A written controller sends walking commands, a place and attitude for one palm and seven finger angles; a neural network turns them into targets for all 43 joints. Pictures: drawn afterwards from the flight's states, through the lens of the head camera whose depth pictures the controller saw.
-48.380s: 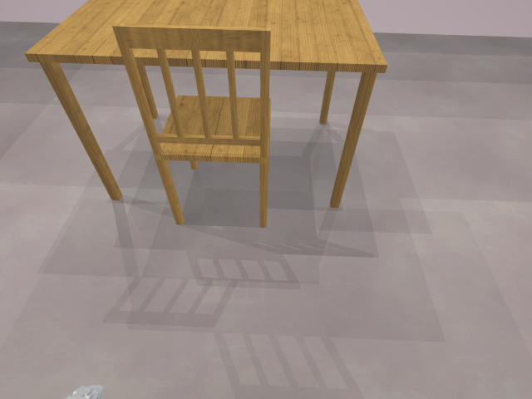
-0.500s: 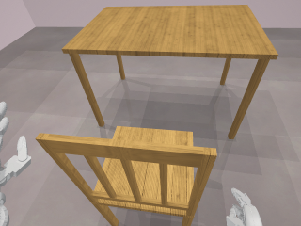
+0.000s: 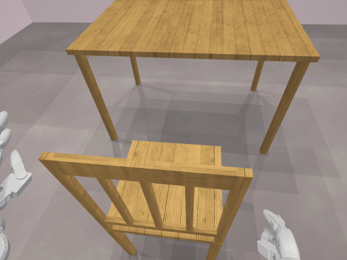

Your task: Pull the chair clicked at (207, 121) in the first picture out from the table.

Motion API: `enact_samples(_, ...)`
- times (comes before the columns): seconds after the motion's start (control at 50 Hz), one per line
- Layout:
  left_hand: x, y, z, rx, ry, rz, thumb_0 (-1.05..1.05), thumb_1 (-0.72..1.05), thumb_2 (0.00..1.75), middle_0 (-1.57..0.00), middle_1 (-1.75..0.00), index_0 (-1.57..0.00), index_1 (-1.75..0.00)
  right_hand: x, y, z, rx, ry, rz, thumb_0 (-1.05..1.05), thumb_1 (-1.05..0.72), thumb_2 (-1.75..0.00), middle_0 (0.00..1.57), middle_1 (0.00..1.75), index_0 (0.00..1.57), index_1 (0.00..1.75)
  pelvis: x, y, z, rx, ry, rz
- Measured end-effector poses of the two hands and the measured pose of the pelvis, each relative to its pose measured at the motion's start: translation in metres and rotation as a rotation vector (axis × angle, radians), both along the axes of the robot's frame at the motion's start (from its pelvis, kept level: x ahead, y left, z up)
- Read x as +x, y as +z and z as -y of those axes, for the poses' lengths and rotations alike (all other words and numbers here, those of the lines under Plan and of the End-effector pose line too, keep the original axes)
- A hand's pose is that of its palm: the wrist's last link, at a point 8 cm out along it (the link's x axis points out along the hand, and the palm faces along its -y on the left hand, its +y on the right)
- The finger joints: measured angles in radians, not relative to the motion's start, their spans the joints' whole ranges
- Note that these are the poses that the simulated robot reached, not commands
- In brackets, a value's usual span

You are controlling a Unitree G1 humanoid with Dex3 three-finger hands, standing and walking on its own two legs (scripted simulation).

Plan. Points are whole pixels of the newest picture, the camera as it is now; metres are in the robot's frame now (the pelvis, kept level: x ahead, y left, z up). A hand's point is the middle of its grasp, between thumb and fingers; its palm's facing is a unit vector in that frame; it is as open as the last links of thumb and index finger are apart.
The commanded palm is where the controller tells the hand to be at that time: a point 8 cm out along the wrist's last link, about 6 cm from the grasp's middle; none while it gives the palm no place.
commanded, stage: step back with the hand held close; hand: left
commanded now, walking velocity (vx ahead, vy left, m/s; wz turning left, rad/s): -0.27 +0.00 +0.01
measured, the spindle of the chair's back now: (153, 206) +0.27 +0.10 -0.09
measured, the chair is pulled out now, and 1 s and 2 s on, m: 0.59 0.59 0.59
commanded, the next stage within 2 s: none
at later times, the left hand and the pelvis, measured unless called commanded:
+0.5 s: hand (6, 225) +0.12 +0.27 +0.16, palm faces +0.47 -0.73 -0.49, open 7.4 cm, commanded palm +0.07 +0.30 +0.18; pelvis -0.08 +0.00 -0.01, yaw -1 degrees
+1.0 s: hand out of the picture +0.07 +0.29 +0.17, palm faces +0.54 -0.68 -0.50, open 7.4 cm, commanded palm +0.01 +0.31 +0.18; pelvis -0.11 +0.01 -0.03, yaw +3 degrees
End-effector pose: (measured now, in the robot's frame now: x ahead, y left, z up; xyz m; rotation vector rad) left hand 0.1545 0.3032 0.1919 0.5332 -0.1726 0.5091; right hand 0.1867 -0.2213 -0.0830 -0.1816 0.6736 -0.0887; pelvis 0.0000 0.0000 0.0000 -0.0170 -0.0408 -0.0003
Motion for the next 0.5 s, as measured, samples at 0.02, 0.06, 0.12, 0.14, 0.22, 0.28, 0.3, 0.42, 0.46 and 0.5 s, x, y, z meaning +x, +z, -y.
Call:
enact_samples(0.02, 0.002, 0.002, -0.001, 0.014, -0.007, 0.004, 0.02, 0.89, 0.89, -0.21, -0.31, -0.21, -0.3, -0.001, 0.0, 0.0, 0.001, -0.005, -0.005, 0.01, -0.91, -0.9, 0.2, 0.3, 0.21, 0.3, -0.002, 0.0, -0.001, 0.001, -0.004, -0.003)
enact_samples(0.06, 0.004, 0.003, -0.002, 0.037, -0.026, -0.008, 0.02, 0.89, 0.89, -0.21, -0.31, -0.21, -0.3, -0.006, 0.001, 0.002, 0.003, -0.023, -0.013, 0.01, -0.91, -0.9, 0.2, 0.3, 0.21, 0.3, -0.007, 0.001, -0.003, 0.005, -0.012, -0.011)
enact_samples(0.12, 0.004, -0.002, 0.002, 0.057, -0.068, -0.061, 0.01, 0.89, 0.89, -0.21, -0.31, -0.2, -0.3, -0.016, 0.002, 0.007, 0.002, -0.06, -0.03, 0.01, -0.91, -0.9, 0.2, 0.3, 0.21, 0.3, -0.014, 0.002, -0.006, 0.011, -0.021, -0.022)
enact_samples(0.14, 0.003, -0.005, 0.004, 0.061, -0.083, -0.081, 0.01, 0.89, 0.89, -0.21, -0.31, -0.2, -0.3, -0.02, 0.002, 0.009, 0.001, -0.073, -0.036, 0.01, -0.91, -0.9, 0.2, 0.3, 0.21, 0.3, -0.017, 0.002, -0.006, 0.013, -0.023, -0.025)
enact_samples(0.22, -0.009, -0.014, 0.009, 0.071, -0.123, -0.132, 0.01, 0.89, 0.89, -0.21, -0.31, -0.21, -0.3, -0.042, 0.0, 0.015, -0.011, -0.116, -0.066, 0.01, -0.91, -0.9, 0.2, 0.3, 0.21, 0.3, -0.028, 0.0, -0.006, 0.021, -0.025, -0.029)
enact_samples(0.28, -0.022, -0.015, 0.008, 0.078, -0.123, -0.126, 0.01, 0.89, 0.89, -0.21, -0.31, -0.21, -0.3, -0.06, -0.002, 0.019, -0.024, -0.13, -0.087, 0.01, -0.91, -0.9, 0.2, 0.3, 0.2, 0.3, -0.038, -0.001, -0.004, 0.022, -0.02, -0.026)
enact_samples(0.3, -0.027, -0.014, 0.008, 0.08, -0.119, -0.117, 0.01, 0.89, 0.89, -0.21, -0.31, -0.21, -0.3, -0.065, -0.002, 0.019, -0.028, -0.131, -0.093, 0.01, -0.91, -0.9, 0.2, 0.3, 0.2, 0.3, -0.042, -0.002, -0.003, 0.022, -0.018, -0.025)
enact_samples(0.42, -0.058, -0.009, 0.007, 0.083, -0.076, -0.037, 0.02, 0.89, 0.89, -0.21, -0.31, -0.21, -0.3, -0.095, -0.007, 0.021, -0.041, -0.117, -0.099, 0.01, -0.91, -0.9, 0.2, 0.3, 0.2, 0.3, -0.063, -0.007, 0.002, 0.016, -0.009, -0.02)
enact_samples(0.46, -0.067, -0.008, 0.006, 0.079, -0.062, -0.014, 0.01, 0.89, 0.89, -0.21, -0.31, -0.21, -0.3, -0.104, -0.009, 0.021, -0.043, -0.113, -0.096, 0.01, -0.91, -0.9, 0.2, 0.3, 0.2, 0.3, -0.07, -0.008, 0.002, 0.015, -0.01, -0.019)
enact_samples(0.5, -0.074, -0.009, 0.005, 0.072, -0.052, 0.002, 0.01, 0.89, 0.89, -0.21, -0.31, -0.21, -0.3, -0.112, -0.01, 0.021, -0.048, -0.107, -0.094, 0.01, -0.91, -0.9, 0.2, 0.3, 0.2, 0.3, -0.076, -0.009, 0.001, 0.013, -0.011, -0.022)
